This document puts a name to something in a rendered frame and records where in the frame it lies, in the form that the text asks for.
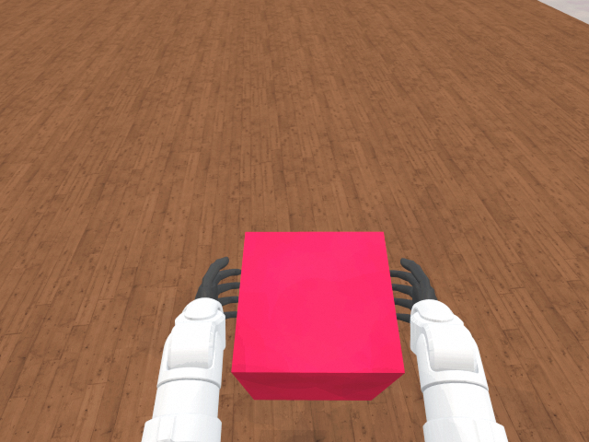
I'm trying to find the robot left hand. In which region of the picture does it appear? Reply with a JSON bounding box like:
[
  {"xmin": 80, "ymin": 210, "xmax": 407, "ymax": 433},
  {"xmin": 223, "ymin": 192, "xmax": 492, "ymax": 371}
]
[{"xmin": 194, "ymin": 257, "xmax": 241, "ymax": 319}]

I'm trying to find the left robot forearm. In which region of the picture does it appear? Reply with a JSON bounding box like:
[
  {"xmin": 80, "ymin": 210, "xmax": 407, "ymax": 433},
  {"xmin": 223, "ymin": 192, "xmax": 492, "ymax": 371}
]
[{"xmin": 142, "ymin": 297, "xmax": 225, "ymax": 442}]

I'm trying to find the carton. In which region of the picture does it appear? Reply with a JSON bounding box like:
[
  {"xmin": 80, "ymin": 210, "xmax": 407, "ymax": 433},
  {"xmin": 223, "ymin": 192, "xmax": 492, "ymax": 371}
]
[{"xmin": 231, "ymin": 232, "xmax": 405, "ymax": 401}]

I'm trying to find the right robot forearm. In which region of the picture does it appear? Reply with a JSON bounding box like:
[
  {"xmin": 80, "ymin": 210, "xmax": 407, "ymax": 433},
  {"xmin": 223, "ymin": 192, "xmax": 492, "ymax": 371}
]
[{"xmin": 410, "ymin": 299, "xmax": 508, "ymax": 442}]

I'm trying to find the robot right hand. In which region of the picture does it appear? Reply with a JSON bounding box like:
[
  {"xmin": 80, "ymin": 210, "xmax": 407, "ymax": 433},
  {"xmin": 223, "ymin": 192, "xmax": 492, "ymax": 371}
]
[{"xmin": 389, "ymin": 258, "xmax": 438, "ymax": 323}]

